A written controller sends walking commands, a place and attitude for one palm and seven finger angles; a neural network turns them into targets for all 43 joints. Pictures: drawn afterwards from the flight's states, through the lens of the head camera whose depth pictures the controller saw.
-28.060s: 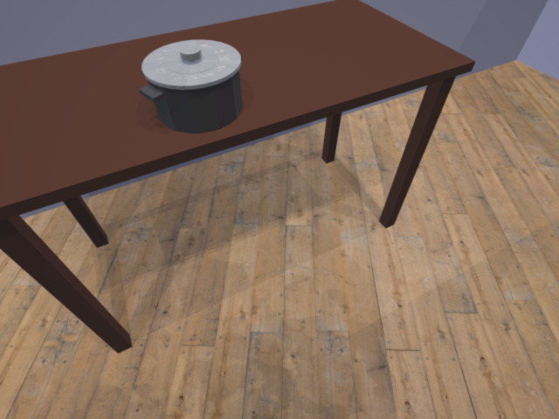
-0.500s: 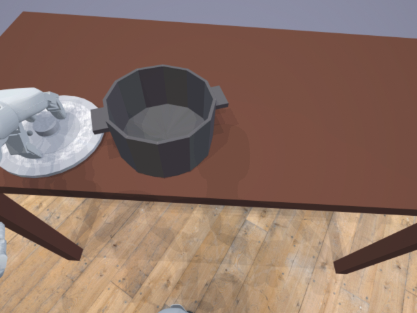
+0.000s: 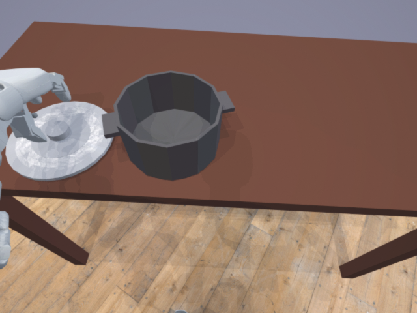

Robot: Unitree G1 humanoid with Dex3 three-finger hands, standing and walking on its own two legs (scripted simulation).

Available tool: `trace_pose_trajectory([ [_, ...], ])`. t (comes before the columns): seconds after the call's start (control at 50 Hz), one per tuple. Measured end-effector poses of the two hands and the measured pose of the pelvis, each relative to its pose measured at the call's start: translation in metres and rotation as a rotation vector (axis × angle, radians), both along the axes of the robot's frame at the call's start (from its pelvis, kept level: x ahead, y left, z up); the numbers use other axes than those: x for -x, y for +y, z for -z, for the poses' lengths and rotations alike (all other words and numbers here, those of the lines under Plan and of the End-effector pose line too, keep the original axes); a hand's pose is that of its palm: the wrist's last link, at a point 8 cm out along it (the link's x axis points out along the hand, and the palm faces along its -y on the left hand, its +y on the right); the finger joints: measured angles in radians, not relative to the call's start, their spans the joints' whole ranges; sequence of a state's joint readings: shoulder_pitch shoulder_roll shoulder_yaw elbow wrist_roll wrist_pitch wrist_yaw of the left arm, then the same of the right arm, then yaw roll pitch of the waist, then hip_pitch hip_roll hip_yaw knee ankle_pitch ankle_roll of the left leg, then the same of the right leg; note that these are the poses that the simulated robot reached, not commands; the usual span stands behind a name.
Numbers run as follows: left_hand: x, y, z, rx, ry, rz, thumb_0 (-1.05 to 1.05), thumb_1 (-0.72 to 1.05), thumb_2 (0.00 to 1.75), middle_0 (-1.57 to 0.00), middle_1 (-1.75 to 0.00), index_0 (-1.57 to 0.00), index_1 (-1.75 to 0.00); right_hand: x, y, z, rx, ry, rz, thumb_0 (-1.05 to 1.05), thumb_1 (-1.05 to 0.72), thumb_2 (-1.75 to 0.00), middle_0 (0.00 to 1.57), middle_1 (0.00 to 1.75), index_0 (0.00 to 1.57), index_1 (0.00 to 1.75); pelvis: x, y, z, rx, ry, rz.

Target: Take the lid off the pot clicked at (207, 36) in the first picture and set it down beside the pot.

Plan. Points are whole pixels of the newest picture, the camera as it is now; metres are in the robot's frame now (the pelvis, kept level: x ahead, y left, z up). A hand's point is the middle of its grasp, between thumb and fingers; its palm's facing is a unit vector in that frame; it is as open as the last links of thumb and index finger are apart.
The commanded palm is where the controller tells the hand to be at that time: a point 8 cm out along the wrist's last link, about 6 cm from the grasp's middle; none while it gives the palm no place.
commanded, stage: raise the empty hand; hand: left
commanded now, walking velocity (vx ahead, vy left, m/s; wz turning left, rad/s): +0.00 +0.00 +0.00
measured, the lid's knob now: (58, 130) +0.46 +0.32 +0.06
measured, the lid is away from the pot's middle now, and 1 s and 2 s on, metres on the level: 0.24 0.24 0.24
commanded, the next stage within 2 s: draw the hand back to the body in 0.84 s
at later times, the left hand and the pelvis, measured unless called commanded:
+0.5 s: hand (15, 84) +0.45 +0.32 +0.19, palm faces -0.26 -0.03 -0.96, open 11.1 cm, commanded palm +0.44 +0.31 +0.26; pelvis +0.00 +0.01 +0.01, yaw +1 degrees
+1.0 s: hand (4, 77) +0.44 +0.32 +0.21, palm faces -0.27 -0.05 -0.96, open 11.1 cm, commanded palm +0.42 +0.31 +0.28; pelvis +0.00 +0.01 +0.01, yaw +2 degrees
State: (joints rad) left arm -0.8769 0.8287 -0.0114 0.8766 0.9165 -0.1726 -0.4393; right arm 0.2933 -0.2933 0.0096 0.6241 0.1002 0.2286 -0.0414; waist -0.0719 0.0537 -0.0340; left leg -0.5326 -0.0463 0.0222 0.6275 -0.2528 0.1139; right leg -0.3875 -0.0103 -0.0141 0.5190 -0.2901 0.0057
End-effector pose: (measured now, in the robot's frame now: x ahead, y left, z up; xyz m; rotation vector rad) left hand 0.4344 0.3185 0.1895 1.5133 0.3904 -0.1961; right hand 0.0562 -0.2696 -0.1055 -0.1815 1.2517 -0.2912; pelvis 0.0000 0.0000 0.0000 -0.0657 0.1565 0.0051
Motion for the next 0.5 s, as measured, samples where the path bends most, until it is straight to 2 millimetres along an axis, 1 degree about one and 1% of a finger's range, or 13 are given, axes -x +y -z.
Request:
trace_pose_trajectory([
  [0.08, -0.002, -0.001, -0.011, 0.004, -0.029, 0.010, 0.00, -0.08, 0.79, -0.43, -0.74, -0.42, -0.74, -0.004, 0.004, -0.002, -0.001, -0.016, -0.007, 0.00, -0.90, -0.90, 0.20, 0.30, 0.20, 0.30, 0.000, 0.002, -0.002, -0.001, -0.004, -0.002],
  [0.18, -0.005, 0.005, -0.018, -0.004, -0.025, -0.024, 0.00, -0.08, 0.79, -0.43, -0.74, -0.42, -0.74, -0.007, 0.006, -0.006, -0.002, -0.029, -0.012, 0.00, -0.90, -0.90, 0.20, 0.30, 0.20, 0.30, 0.000, 0.004, -0.003, -0.002, -0.007, -0.003],
  [0.24, -0.006, 0.002, -0.026, -0.032, -0.044, -0.005, 0.00, -0.08, 0.79, -0.43, -0.74, -0.42, -0.74, -0.009, 0.007, -0.007, 0.001, -0.033, -0.021, 0.00, -0.90, -0.90, 0.20, 0.30, 0.20, 0.30, -0.001, 0.006, -0.004, -0.001, -0.009, -0.008],
  [0.28, -0.006, 0.002, -0.032, -0.020, -0.064, 0.003, 0.00, -0.08, 0.79, -0.43, -0.74, -0.42, -0.74, -0.011, 0.007, -0.007, 0.002, -0.039, -0.025, 0.00, -0.90, -0.90, 0.20, 0.30, 0.20, 0.30, -0.002, 0.007, -0.005, -0.001, -0.009, -0.008],
  [0.34, -0.007, 0.008, -0.036, 0.013, -0.058, -0.031, 0.00, -0.08, 0.79, -0.43, -0.74, -0.42, -0.74, -0.014, 0.008, -0.008, 0.001, -0.046, -0.025, 0.00, -0.90, -0.90, 0.20, 0.30, 0.20, 0.30, -0.002, 0.008, -0.005, -0.003, -0.011, -0.005],
  [0.38, -0.007, 0.010, -0.038, -0.004, -0.045, -0.047, 0.00, -0.08, 0.79, -0.43, -0.74, -0.42, -0.74, -0.015, 0.009, -0.009, 0.000, -0.046, -0.027, 0.00, -0.90, -0.90, 0.20, 0.30, 0.20, 0.30, -0.003, 0.008, -0.005, -0.003, -0.012, -0.007],
  [0.44, -0.007, 0.006, -0.047, -0.041, -0.067, -0.023, 0.00, -0.08, 0.79, -0.43, -0.74, -0.42, -0.74, -0.018, 0.010, -0.011, 0.002, -0.048, -0.041, 0.00, -0.90, -0.90, 0.20, 0.30, 0.20, 0.30, -0.003, 0.010, -0.006, -0.002, -0.012, -0.017],
  [0.5, -0.006, 0.004, -0.058, -0.027, -0.109, 0.000, 0.00, -0.08, 0.79, -0.43, -0.74, -0.43, -0.74, -0.023, 0.011, -0.011, 0.000, -0.061, -0.050, 0.00, -0.90, -0.90, 0.20, 0.30, 0.20, 0.30, -0.003, 0.011, -0.007, -0.002, -0.012, -0.021],
])
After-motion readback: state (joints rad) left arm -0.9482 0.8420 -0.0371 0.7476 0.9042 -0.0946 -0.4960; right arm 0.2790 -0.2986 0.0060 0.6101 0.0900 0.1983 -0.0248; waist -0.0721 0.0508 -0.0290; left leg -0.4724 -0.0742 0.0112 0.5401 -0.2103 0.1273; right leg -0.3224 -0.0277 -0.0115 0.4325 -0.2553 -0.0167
